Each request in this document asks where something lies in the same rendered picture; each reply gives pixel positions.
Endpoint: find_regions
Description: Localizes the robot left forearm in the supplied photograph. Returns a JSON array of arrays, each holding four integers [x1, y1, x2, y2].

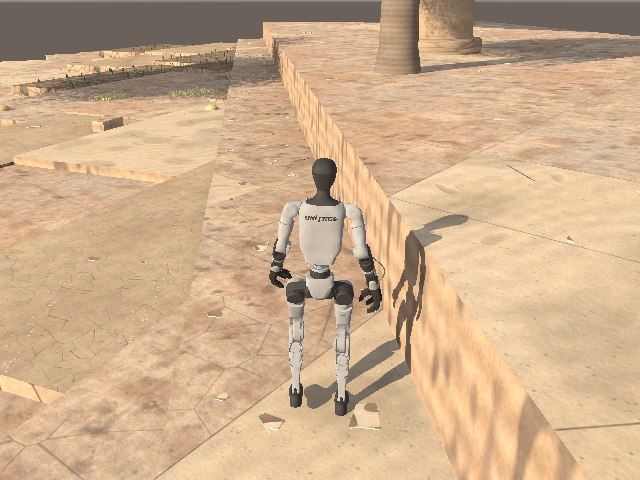
[[271, 238, 286, 272]]

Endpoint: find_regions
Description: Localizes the robot left thigh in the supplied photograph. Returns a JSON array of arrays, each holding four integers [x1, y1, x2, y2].
[[286, 278, 306, 341]]

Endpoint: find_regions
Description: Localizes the robot left upper arm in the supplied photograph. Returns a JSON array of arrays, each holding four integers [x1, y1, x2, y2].
[[275, 200, 302, 254]]

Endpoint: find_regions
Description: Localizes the robot right forearm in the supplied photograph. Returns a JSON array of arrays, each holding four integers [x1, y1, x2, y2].
[[359, 244, 380, 290]]

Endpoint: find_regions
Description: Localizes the robot right hand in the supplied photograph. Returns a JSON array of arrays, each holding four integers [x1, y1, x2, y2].
[[359, 286, 382, 313]]

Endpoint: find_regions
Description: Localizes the robot left hand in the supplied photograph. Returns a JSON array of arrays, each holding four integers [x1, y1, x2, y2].
[[269, 268, 292, 288]]

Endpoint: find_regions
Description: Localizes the robot torso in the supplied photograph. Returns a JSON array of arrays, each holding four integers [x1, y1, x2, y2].
[[299, 196, 346, 300]]

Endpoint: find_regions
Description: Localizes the robot right upper arm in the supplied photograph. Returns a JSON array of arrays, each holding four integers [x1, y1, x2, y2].
[[343, 202, 369, 260]]

